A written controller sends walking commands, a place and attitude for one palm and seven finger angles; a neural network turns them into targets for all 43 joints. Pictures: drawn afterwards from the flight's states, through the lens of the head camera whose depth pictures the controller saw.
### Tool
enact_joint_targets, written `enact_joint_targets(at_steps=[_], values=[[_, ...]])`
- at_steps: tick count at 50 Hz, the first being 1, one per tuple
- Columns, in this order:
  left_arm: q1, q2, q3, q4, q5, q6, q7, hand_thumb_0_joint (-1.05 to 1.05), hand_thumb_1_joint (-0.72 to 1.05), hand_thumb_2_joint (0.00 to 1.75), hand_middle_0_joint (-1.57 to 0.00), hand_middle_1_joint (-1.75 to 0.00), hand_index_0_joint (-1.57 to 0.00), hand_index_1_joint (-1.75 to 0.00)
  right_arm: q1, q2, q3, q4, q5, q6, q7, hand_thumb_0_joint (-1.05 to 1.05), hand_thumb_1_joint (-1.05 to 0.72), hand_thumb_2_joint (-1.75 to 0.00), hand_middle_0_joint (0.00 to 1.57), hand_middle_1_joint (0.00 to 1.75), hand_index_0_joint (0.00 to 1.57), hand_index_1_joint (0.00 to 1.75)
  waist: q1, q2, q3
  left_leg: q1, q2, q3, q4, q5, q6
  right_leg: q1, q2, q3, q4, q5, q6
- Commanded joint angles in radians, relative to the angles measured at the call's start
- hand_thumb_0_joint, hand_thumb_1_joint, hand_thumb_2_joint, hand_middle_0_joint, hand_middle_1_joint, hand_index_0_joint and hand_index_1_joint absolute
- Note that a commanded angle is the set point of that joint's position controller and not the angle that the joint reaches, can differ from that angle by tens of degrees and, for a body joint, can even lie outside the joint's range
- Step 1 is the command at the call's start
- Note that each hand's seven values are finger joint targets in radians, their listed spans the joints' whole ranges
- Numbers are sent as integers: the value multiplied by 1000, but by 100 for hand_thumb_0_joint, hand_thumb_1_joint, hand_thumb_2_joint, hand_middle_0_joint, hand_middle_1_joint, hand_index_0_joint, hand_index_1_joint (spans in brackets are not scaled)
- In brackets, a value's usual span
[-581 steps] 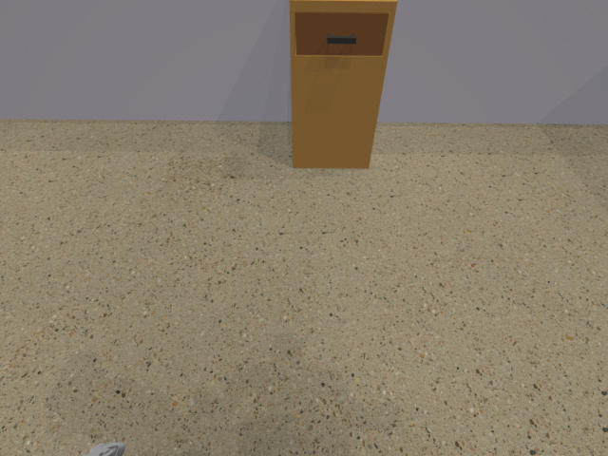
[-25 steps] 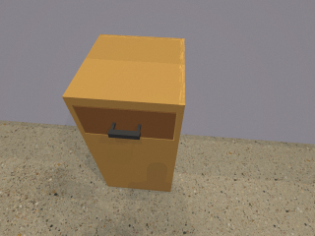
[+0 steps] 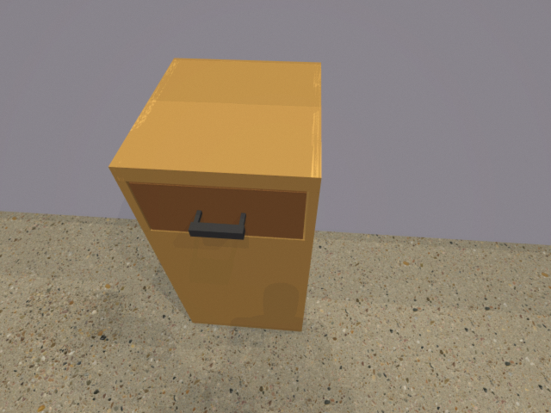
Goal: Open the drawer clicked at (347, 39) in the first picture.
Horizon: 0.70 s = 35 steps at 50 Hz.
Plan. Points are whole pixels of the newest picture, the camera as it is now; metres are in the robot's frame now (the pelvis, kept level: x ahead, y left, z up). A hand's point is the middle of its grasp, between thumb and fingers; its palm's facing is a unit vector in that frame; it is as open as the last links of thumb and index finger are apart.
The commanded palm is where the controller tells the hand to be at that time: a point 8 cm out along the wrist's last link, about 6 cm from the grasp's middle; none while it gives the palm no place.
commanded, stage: raise the hand with hooked fingers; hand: left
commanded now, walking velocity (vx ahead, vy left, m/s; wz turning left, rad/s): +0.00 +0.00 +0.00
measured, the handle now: (219, 223) +0.48 +0.18 -0.09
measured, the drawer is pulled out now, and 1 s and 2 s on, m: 0.00 0.00 0.00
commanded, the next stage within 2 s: move the hooked fingers above the handle in 1.82 s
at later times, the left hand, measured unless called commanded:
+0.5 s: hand (134, 409) +0.13 +0.22 -0.06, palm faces -0.01 -0.10 -0.99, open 9.5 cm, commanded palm +0.14 +0.22 +0.01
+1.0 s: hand (114, 328) +0.21 +0.25 +0.01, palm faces +0.07 -0.12 -0.99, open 12.5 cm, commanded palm +0.19 +0.25 +0.07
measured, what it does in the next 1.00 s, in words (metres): shifts its weight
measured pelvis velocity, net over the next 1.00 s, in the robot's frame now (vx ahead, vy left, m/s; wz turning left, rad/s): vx -0.05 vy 0.03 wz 0.01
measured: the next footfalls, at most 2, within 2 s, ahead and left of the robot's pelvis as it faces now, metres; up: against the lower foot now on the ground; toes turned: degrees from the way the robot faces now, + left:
none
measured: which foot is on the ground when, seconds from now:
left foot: down 0.00-1.00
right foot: down 0.00-1.00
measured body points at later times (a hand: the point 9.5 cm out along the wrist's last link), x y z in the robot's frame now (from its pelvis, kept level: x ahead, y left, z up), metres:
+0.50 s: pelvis -0.06 +0.00 -0.04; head -0.04 -0.02 +0.41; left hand +0.13 +0.22 -0.01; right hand +0.21 -0.18 -0.10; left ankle -0.05 +0.12 -0.74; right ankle -0.02 -0.07 -0.74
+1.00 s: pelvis -0.05 +0.03 -0.01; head -0.02 +0.00 +0.43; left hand +0.20 +0.26 +0.07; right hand +0.13 -0.22 -0.13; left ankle -0.05 +0.12 -0.74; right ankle -0.02 -0.07 -0.74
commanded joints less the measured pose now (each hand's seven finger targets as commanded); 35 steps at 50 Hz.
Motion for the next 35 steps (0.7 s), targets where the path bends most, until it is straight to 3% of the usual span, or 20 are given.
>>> enact_joint_targets(at_steps=[1, 2, 3, 4, 5, 6, 7, 8, 10, 13, 14, 16, 18, 19, 22, 24, 27, 29, 32, 35], values=[[-211, 37, -106, -738, 119, -60, 119, 0, 78, 85, -21, -37, -21, -37, -180, -173, -65, -341, 49, -219, -36, 0, -90, -90, 20, 30, 20, 30, -50, -38, -86, -52, -3, -111, 38, 433, 64, -127, -63, 95, 29, 295, 35], [-208, 81, -108, -756, 222, -69, 141, 0, 76, 84, -21, -39, -21, -39, -166, -215, -66, -349, 20, -222, -28, 0, -90, -90, 20, 30, 20, 30, -69, -93, -159, -59, -13, -105, 85, 380, 71, -179, -62, 100, 52, 273, 36], [-182, 63, -147, -760, 315, -69, 166, 0, 74, 83, -21, -40, -21, -40, -167, -218, -61, -381, -7, -213, -14, 0, -90, -90, 20, 30, 20, 30, -74, -161, -153, -110, -27, -118, 114, 323, 69, -233, -57, 95, 70, 214, 34], [-207, 41, -185, -782, 416, -73, 194, 0, 71, 82, -21, -42, -21, -42, -167, -221, -65, -428, -20, -201, 3, 0, -90, -90, 20, 30, 20, 30, -78, -138, -192, -138, -46, -119, 148, 296, 62, -266, -54, 97, 98, 147, 33], [-187, 54, -180, -744, 548, -69, 233, 0, 69, 81, -22, -43, -22, -43, -170, -218, -78, -457, -48, -170, 16, 0, -90, -90, 20, 30, 20, 30, -74, -171, -232, -163, -64, -112, 175, 256, 49, -298, -40, 90, 107, 71, 30], [-64, 30, -170, -679, 636, -58, 267, 0, 67, 80, -22, -45, -22, -45, -222, -221, -89, -511, -68, -134, 34, 0, -90, -90, 20, 30, 20, 30, -39, -187, -188, -213, -75, -108, 182, 184, 40, -313, -38, 88, 91, -12, 23], [24, 53, -139, -627, 727, -58, 295, 0, 64, 79, -22, -47, -22, -47, -245, -224, -96, -529, -80, -92, 55, 0, -90, -90, 20, 30, 20, 30, -2, -243, -147, -284, -78, -103, 183, 142, 32, -314, -36, 113, 87, -43, 15], [132, 48, -120, -581, 794, -60, 311, 0, 62, 78, -22, -48, -22, -48, -276, -224, -98, -556, -89, -43, 79, 0, -90, -90, 20, 30, 20, 30, 34, -287, -106, -360, -81, -88, 183, 107, 26, -293, -41, 128, 87, -33, 11], [133, 124, -34, -614, 900, -89, 326, 0, 57, 76, -22, -51, -22, -51, -323, -214, -89, -592, -81, 52, 125, 0, -90, -90, 20, 30, 20, 30, 89, -286, -170, -460, -86, -63, 203, 127, 15, -202, -56, 176, 159, 126, 1], [19, 203, 31, -722, 1002, -115, 372, 0, 50, 73, -23, -55, -23, -55, -393, -184, -73, -664, -63, 131, 149, 0, -90, -90, 20, 30, 20, 30, 117, -127, -232, -467, -101, -46, 227, 112, 14, -198, -54, 208, 205, 89, -9], [-44, 241, 63, -751, 1025, -112, 397, 0, 48, 72, -23, -57, -23, -57, -403, -179, -70, -668, -58, 155, 147, 0, -90, -90, 20, 30, 20, 30, 121, -71, -245, -459, -106, -47, 237, 106, 13, -204, -50, 218, 210, 61, -13], [-158, 207, 19, -785, 1060, -78, 438, 0, 43, 70, -23, -60, -23, -60, -404, -161, -67, -692, -61, 184, 143, 0, -90, -90, 20, 30, 20, 30, 93, 8, -270, -403, -108, -40, 251, 95, 18, -247, -38, 231, 199, 20, -17], [-299, 223, 16, -792, 1088, -51, 467, 0, 39, 68, -24, -63, -24, -63, -415, -155, -61, -693, -63, 193, 124, 0, -90, -90, 20, 30, 20, 30, 68, -3, -293, -377, -112, -50, 265, 73, 26, -262, -34, 264, 172, -9, -12], [-419, 239, 21, -814, 1098, -41, 476, 0, 36, 67, -24, -64, -24, -64, -415, -156, -61, -674, -71, 197, 114, 0, -90, -90, 20, 30, 20, 30, 36, -38, -288, -365, -111, -67, 275, 45, 29, -290, -33, 282, 150, -61, -7], [-544, 257, 23, -809, 1047, -39, 452, 0, 29, 64, -24, -69, -24, -69, -414, -149, -61, -651, -78, 181, 78, 0, -90, -90, 20, 30, 20, 30, -8, -38, -291, -349, -102, -69, 276, -12, 43, -263, -51, 261, 101, -105, 17], [-610, 228, -19, -833, 999, -58, 412, 0, 25, 62, -25, -72, -25, -72, -419, -143, -54, -639, -83, 166, 62, 0, -90, -90, 20, 30, 20, 30, -40, -29, -289, -313, -96, -80, 269, -26, 49, -269, -54, 236, 79, -119, 27], [-569, 220, -37, -767, 966, -77, 346, 0, 18, 59, -25, -76, -25, -76, -400, -146, -42, -617, -85, 148, 52, 0, -90, -90, 20, 30, 20, 30, -29, -44, -256, -314, -90, -83, 230, -19, 47, -245, -61, 195, 65, -110, 34], [-505, 214, -31, -730, 961, -69, 306, 0, 13, 57, -25, -80, -25, -80, -396, -149, -41, -614, -84, 153, 55, 0, -90, -90, 20, 30, 20, 30, -6, -36, -270, -309, -86, -87, 201, 15, 43, -202, -57, 174, 70, -60, 28], [-410, 251, 15, -720, 960, -60, 263, 0, 6, 54, -26, -84, -26, -84, -385, -153, -38, -614, -77, 161, 63, 0, -90, -90, 20, 30, 20, 30, 37, -73, -257, -325, -78, -84, 154, 57, 36, -138, -56, 155, 73, 0, 26], [-407, 288, 64, -727, 962, -59, 251, 0, -1, 51, -27, -88, -27, -88, -385, -158, -37, -611, -70, 168, 65, 0, -90, -90, 20, 30, 20, 30, 52, -92, -236, -334, -72, -81, 119, 66, 33, -103, -55, 152, 64, 10, 25]])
